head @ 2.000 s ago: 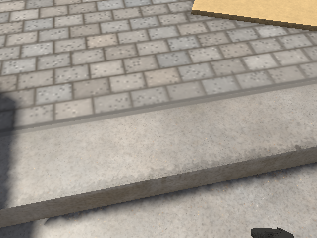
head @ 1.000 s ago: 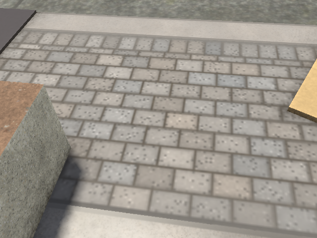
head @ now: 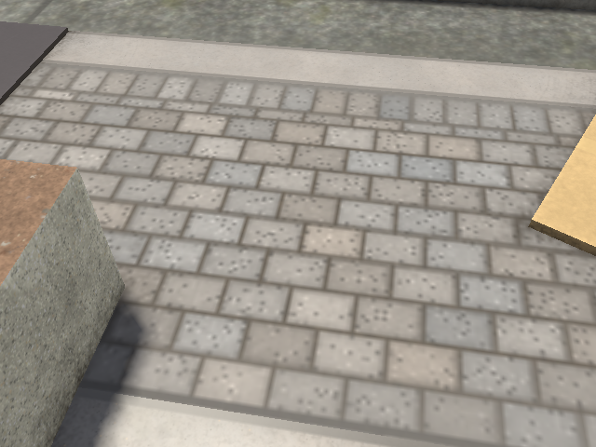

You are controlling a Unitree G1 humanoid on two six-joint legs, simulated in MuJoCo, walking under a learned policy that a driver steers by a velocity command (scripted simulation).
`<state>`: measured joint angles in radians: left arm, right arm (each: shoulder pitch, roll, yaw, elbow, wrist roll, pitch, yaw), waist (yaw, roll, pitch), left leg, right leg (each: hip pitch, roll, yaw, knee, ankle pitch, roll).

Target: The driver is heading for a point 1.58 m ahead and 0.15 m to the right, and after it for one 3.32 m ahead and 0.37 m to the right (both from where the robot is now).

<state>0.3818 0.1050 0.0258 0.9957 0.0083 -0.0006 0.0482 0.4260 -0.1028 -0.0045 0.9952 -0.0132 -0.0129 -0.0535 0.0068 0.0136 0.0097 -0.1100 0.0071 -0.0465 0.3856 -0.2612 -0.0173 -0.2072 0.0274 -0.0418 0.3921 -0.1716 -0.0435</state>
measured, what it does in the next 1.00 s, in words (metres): climbs: right foot 0.14 m higher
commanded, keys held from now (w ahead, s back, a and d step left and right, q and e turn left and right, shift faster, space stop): no key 0.14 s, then w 0.86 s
